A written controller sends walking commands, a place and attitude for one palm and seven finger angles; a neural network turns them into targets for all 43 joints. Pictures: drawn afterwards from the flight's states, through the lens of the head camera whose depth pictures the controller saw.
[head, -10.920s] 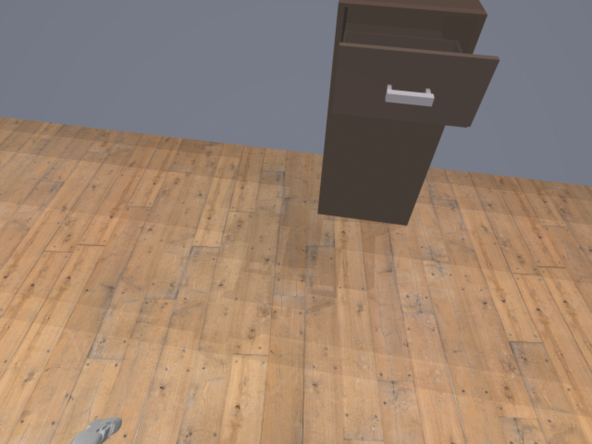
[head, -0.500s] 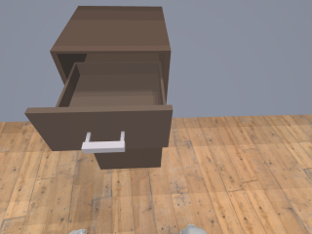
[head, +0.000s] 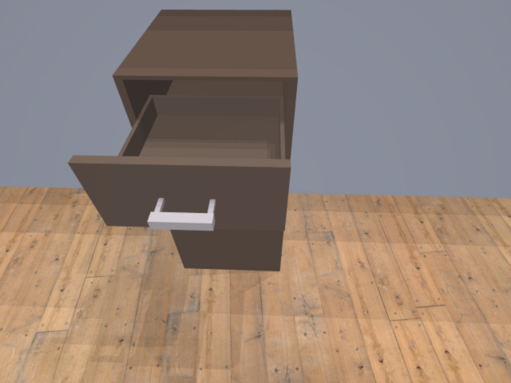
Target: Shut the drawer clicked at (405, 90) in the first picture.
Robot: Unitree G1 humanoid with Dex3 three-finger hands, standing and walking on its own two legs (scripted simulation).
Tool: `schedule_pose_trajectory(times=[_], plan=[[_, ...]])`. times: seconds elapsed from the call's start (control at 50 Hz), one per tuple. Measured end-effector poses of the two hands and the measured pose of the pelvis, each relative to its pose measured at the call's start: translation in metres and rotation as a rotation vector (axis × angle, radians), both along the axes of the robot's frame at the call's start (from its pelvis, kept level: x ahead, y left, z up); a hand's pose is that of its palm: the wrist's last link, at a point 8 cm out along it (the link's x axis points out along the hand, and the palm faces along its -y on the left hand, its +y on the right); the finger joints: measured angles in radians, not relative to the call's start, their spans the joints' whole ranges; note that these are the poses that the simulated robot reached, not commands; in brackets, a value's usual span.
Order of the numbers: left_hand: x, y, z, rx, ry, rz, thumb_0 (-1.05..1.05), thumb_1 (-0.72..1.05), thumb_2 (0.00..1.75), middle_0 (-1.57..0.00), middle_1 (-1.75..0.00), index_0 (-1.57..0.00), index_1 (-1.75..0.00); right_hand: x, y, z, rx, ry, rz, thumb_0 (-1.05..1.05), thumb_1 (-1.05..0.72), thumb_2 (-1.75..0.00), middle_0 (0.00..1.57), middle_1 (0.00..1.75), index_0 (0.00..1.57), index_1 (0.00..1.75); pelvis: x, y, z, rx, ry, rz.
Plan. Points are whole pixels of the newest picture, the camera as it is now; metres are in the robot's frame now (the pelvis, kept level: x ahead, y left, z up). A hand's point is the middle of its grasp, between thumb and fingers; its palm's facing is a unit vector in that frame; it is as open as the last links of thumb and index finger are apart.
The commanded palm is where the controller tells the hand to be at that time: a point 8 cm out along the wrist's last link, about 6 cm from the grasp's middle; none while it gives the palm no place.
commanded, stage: come to a stop and stand still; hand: left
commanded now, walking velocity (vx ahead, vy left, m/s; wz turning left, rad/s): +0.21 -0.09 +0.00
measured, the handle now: (184, 212) +0.39 +0.17 +0.04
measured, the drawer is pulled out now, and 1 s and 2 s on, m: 0.29 0.29 0.29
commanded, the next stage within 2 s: look again from close up in 1.10 s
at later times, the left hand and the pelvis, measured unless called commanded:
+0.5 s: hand out of the picture -0.05 +0.20 -0.17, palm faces -0.02 -0.99 -0.15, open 7.4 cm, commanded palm none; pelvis -0.04 +0.02 +0.02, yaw -1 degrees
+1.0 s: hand out of the picture +0.01 +0.13 -0.17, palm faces +0.06 -0.97 -0.22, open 7.1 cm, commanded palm none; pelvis +0.00 -0.05 +0.01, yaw +1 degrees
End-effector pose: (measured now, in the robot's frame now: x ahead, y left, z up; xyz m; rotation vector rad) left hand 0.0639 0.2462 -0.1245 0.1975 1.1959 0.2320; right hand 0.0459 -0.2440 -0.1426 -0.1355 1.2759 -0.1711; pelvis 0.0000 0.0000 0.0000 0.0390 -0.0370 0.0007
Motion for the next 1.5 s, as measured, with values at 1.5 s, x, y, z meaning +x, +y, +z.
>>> schedule_pose_trajectory(times=[1.5], plan=[[-0.105, -0.047, -0.018, -0.106, 0.170, -0.010, 0.01, 0.91, 0.90, -0.20, -0.30, -0.20, -0.30, -0.078, 0.012, 0.001, 0.019, 0.059, -0.002, 0.01, -0.94, -0.89, 0.20, 0.30, 0.20, 0.30, -0.031, -0.014, 0.003, -0.044, -0.002, -0.013]])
